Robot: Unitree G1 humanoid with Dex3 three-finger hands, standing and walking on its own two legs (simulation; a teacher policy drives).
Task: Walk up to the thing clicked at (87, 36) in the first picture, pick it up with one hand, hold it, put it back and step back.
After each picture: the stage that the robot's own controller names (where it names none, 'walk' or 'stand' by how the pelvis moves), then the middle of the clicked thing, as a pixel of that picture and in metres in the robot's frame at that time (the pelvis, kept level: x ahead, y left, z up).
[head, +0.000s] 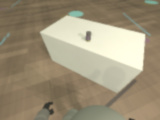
stand; (88, 36) +0.89 +0.08 -0.07
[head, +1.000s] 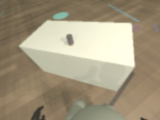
walk; (70, 40) +0.74 +0.27 -0.03
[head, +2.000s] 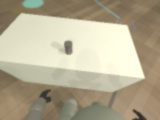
walk; (68, 48) +0.52 +0.21 -0.04
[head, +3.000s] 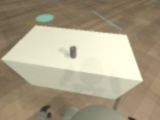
stand; (73, 52) +0.57 +0.21 -0.06
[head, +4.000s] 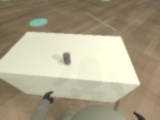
stand; (67, 59) +0.51 +0.23 -0.06
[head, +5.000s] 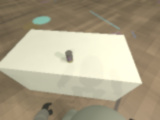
stand; (69, 56) +0.53 +0.23 -0.07
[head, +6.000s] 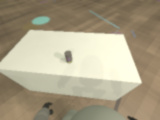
stand; (68, 57) +0.52 +0.24 -0.07
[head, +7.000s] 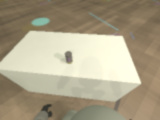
stand; (69, 57) +0.52 +0.23 -0.07
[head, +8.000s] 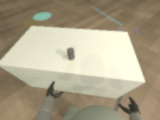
rise first; (71, 54) +0.53 +0.22 -0.06
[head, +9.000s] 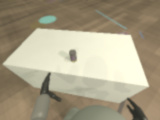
go down; (73, 56) +0.52 +0.22 -0.06
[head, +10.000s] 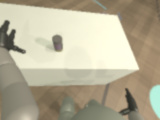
go down; (58, 44) +0.52 +0.21 +0.01
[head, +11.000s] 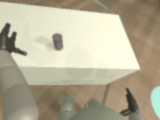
approach; (58, 42) +0.53 +0.21 +0.01
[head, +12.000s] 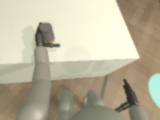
close; (48, 33) +0.55 +0.22 +0.05
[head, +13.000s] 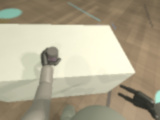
lift; (53, 55) +0.43 +0.21 +0.07
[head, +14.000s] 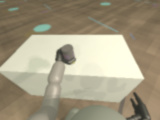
lift; (69, 54) +0.36 +0.15 +0.18
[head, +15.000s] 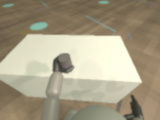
hold; (66, 63) +0.32 +0.16 +0.14
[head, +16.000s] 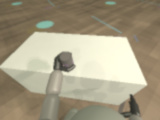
hold; (67, 61) +0.32 +0.16 +0.15
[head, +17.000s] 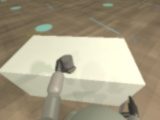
hold; (68, 64) +0.33 +0.16 +0.13
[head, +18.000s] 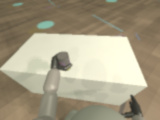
crouch; (64, 61) +0.33 +0.18 +0.13
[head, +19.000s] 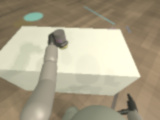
crouch; (61, 39) +0.48 +0.19 +0.17
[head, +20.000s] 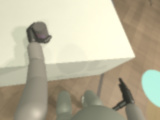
lower; (42, 33) +0.55 +0.23 +0.05
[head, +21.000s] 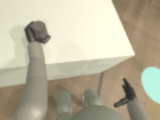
lower; (41, 32) +0.55 +0.21 +0.05
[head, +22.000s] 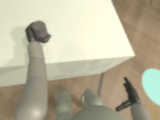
lower; (41, 32) +0.55 +0.22 +0.05
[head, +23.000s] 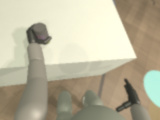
lower; (42, 34) +0.54 +0.23 +0.04
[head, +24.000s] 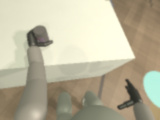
open; (42, 36) +0.53 +0.23 +0.05
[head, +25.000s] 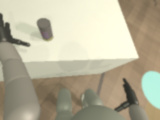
sink last; (46, 30) +0.54 +0.22 +0.05
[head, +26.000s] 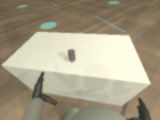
sink last; (71, 55) +0.53 +0.23 -0.01
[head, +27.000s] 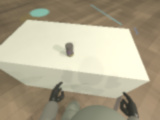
stand; (69, 50) +0.53 +0.21 +0.00
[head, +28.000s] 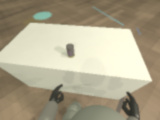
stand; (70, 51) +0.53 +0.21 +0.00
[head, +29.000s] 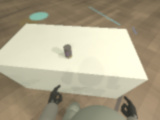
stand; (68, 51) +0.53 +0.21 +0.00
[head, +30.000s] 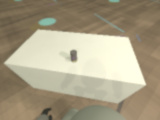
stand; (73, 56) +0.55 +0.20 -0.07
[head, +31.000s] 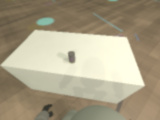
stand; (71, 57) +0.53 +0.21 -0.07
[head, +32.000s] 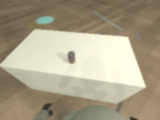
stand; (71, 57) +0.52 +0.21 -0.07
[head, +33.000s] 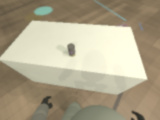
walk; (71, 50) +0.55 +0.21 -0.06
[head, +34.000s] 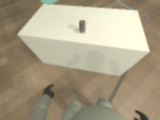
walk; (82, 27) +0.81 +0.14 -0.04
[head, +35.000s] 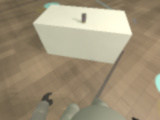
stand; (83, 18) +1.17 +0.14 -0.05
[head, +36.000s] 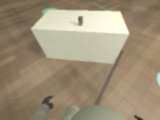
stand; (80, 21) +1.15 +0.21 -0.04
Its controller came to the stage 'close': yes
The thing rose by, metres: 0.21
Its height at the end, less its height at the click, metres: +0.00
